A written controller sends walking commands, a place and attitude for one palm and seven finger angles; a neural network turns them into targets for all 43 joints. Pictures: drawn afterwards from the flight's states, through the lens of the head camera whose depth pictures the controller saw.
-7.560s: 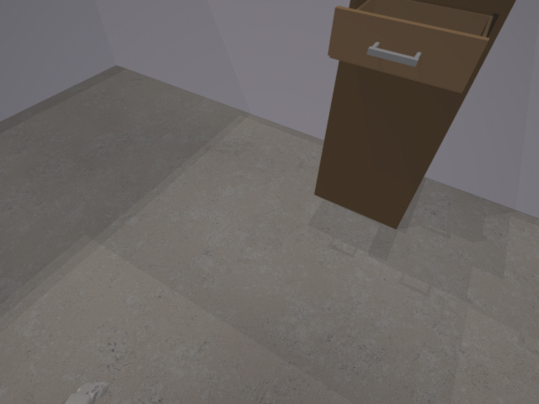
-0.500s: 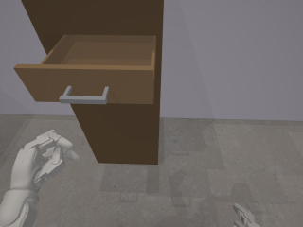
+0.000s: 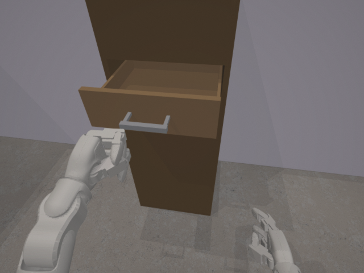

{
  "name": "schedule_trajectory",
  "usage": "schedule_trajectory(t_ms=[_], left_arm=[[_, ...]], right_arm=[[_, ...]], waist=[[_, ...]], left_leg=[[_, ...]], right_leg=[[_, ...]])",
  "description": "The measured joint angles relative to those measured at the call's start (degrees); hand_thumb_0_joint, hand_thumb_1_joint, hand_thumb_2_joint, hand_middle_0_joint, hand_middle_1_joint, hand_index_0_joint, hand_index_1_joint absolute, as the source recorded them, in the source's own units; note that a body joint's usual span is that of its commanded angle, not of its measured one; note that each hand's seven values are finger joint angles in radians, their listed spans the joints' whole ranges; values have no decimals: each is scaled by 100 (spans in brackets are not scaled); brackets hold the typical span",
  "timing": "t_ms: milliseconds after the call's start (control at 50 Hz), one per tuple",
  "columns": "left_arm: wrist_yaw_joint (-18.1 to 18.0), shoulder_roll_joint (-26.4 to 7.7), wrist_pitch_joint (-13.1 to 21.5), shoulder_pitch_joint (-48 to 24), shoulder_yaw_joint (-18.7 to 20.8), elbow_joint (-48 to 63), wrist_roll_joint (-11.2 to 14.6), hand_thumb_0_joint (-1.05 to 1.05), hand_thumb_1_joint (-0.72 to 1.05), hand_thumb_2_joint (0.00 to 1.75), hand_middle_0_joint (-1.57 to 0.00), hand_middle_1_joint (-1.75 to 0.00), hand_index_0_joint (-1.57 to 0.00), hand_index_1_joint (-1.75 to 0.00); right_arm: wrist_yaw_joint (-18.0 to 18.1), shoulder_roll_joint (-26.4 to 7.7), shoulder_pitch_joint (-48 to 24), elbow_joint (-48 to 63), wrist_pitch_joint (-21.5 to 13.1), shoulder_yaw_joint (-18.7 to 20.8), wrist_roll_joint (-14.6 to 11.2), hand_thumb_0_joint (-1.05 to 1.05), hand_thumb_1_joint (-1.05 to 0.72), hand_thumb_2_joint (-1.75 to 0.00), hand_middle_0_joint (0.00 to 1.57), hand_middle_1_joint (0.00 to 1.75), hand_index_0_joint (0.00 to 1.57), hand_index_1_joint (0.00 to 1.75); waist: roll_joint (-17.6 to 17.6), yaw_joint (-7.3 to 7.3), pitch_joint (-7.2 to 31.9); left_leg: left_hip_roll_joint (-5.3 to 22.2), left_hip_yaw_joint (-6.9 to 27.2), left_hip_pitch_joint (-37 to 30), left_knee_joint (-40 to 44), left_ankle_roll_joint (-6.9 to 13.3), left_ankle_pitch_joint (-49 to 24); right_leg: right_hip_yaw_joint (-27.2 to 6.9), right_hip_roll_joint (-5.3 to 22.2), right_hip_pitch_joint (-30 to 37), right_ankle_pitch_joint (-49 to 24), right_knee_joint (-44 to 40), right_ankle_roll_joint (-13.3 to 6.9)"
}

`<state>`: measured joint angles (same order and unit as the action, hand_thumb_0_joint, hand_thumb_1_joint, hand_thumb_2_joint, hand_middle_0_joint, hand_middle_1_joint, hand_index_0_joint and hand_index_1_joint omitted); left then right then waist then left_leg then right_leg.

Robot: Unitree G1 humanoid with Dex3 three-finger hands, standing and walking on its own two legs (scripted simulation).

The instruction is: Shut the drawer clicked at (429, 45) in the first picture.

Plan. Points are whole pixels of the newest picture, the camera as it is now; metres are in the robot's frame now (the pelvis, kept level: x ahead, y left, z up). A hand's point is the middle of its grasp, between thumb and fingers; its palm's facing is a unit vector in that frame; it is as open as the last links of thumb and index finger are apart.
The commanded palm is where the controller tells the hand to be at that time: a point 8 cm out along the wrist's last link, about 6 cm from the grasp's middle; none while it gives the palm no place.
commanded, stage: raise the hand and make a fist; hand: left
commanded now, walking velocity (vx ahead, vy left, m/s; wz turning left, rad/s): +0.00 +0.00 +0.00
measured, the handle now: (145, 122) +0.46 +0.17 +0.11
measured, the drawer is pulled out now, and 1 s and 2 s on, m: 0.20 0.20 0.20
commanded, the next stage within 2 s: bring the fist close to the handle in 0.48 s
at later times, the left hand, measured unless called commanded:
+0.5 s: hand (125, 143) +0.27 +0.14 +0.21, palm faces +0.01 -1.00 -0.07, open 3.3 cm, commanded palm +0.24 +0.19 +0.21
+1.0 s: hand (129, 148) +0.31 +0.16 +0.16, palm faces +0.00 -1.00 -0.04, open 3.3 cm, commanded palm +0.28 +0.20 +0.16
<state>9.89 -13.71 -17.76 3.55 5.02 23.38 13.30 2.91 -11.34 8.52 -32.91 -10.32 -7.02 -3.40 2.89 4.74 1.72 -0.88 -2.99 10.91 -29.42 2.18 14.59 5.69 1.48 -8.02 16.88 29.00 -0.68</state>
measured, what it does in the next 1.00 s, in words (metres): stands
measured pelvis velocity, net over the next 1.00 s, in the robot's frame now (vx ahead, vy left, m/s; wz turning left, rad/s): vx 0.01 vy -0.03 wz -0.02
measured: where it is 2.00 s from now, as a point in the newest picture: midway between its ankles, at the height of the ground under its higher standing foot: outside the picture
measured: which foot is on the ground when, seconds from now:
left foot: down 0.00-1.00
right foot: down 0.00-1.00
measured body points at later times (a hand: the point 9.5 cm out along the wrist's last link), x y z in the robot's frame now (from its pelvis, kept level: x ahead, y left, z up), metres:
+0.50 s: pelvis -0.01 -0.02 +0.00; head -0.05 -0.04 +0.45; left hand +0.26 +0.20 +0.22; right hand +0.20 -0.24 -0.06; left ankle +0.02 +0.09 -0.74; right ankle -0.01 -0.11 -0.74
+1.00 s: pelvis +0.01 -0.03 +0.00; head -0.02 -0.04 +0.45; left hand +0.30 +0.21 +0.16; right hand +0.20 -0.25 -0.07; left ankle +0.02 +0.09 -0.74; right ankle -0.01 -0.11 -0.74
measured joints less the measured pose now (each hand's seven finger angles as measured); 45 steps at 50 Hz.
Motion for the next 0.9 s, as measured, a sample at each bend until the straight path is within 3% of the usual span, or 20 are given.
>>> schedule_trajectory(t_ms=[80,200,320,400,500,700,900], left_arm=[[-137,-83,-441,-396,68,-27,41,2,89,90,-139,-159,-139,-159],[-203,-163,-678,-1036,456,-431,123,2,89,90,-140,-160,-140,-160],[-85,-152,-953,-960,420,-714,97,2,90,90,-140,-160,-140,-160],[-174,-188,-750,-825,358,-667,69,2,90,90,-140,-160,-140,-160],[-232,-242,-342,-857,561,-686,130,2,89,90,-140,-160,-140,-160],[96,-361,-564,-1140,737,-1517,203,2,90,90,-140,-160,-140,-160],[143,-236,302,-880,800,-1777,147,2,90,90,-140,-160,-140,-160]], right_arm=[[33,-27,-73,-121,198,-41,9,1,-90,-89,20,30,20,30],[71,-120,-109,-296,398,-32,-41,1,-90,-89,20,30,20,30],[107,-282,-90,-225,500,85,-101,1,-90,-89,20,30,20,30],[133,-313,-56,-202,429,152,-62,1,-91,-90,20,30,20,30],[131,-301,35,-274,353,174,-44,1,-91,-90,20,30,20,30],[182,-336,-10,-344,390,177,-121,1,-91,-90,20,30,20,30],[136,-285,139,-272,236,256,-52,1,-91,-90,20,30,20,30]], waist=[[-27,15,-53],[-98,-23,-43],[-75,-118,-124],[-98,-156,-191],[-77,-156,-133],[42,-169,-155],[-99,-201,-57]], left_leg=[[-11,7,-110,140,-10,-102],[27,31,-226,289,-59,-211],[81,19,-263,339,-94,-259],[113,2,-286,378,-129,-283],[165,16,-344,414,-181,-275],[232,78,-209,334,-226,-227],[222,15,-159,261,-232,-85]], right_leg=[[8,4,86,-63,-80,-14],[30,-44,194,-153,-214,-67],[15,-101,221,-211,-271,-108],[-4,-134,216,-220,-272,-144],[5,-192,287,-221,-340,-189],[58,-264,215,-211,-372,-231],[-10,-245,110,-55,-226,-218]])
